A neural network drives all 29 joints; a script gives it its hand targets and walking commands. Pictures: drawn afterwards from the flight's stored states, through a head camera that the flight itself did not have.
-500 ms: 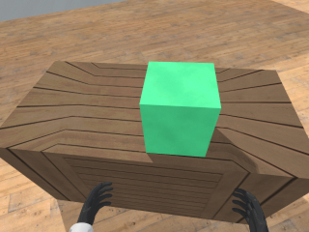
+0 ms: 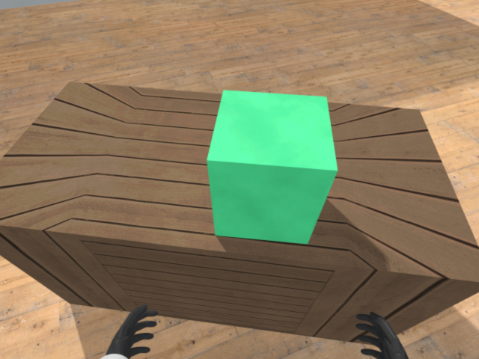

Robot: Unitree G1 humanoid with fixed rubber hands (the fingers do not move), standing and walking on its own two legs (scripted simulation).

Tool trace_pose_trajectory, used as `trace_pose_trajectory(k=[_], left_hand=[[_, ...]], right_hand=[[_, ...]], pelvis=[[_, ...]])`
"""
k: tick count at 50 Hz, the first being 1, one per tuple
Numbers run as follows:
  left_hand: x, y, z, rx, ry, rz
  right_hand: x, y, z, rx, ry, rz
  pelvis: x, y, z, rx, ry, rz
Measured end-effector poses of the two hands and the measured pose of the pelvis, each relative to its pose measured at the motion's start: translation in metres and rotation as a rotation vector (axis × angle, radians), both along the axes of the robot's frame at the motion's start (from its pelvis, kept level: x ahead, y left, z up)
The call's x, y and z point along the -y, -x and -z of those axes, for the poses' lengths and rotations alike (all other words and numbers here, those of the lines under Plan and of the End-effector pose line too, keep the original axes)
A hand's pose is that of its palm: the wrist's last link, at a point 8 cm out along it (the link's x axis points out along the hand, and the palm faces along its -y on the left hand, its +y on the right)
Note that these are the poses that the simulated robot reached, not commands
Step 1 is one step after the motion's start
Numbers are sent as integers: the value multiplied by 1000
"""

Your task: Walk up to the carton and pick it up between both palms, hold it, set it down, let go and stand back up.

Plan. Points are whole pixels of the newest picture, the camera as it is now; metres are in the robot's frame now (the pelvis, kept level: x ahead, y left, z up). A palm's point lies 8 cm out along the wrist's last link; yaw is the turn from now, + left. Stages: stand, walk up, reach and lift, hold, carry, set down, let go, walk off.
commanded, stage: let go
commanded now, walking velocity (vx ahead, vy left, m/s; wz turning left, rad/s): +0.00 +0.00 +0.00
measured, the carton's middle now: (267, 170) +0.49 -0.02 +0.00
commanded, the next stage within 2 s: stand in 0.16 s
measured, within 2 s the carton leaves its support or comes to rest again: neither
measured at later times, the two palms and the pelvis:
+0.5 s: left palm out of the picture +0.00 +0.25 -0.10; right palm out of the picture +0.01 -0.26 -0.13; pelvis -0.06 +0.00 -0.01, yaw +1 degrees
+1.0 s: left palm out of the picture -0.02 +0.25 -0.11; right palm out of the picture -0.03 -0.24 -0.13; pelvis -0.05 +0.00 +0.00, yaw +1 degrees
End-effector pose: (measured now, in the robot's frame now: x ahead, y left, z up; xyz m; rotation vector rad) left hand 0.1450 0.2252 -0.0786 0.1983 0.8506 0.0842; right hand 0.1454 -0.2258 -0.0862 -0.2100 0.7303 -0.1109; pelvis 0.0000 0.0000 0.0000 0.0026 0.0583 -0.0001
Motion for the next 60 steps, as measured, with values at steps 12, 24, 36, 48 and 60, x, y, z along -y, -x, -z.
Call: trace_pose_trajectory(k=[12,24,36,48,60], left_hand=[[-11,14,-12,90,-50,-23],[-29,141,23,-157,-80,-80],[-28,153,26,-167,-71,-87],[-22,164,35,-258,-46,-97],[-21,162,39,-306,-50,-123]], right_hand=[[16,9,4,-73,30,-42],[28,131,41,-434,27,18],[24,162,44,-448,4,76],[20,181,47,-528,-8,114],[15,161,50,-516,-27,124]], pelvis=[[2,15,1,17,2,-18],[2,54,5,45,3,-19],[-2,63,4,56,-1,-17],[-4,56,1,43,-2,-10],[-2,42,-1,62,-1,-10]])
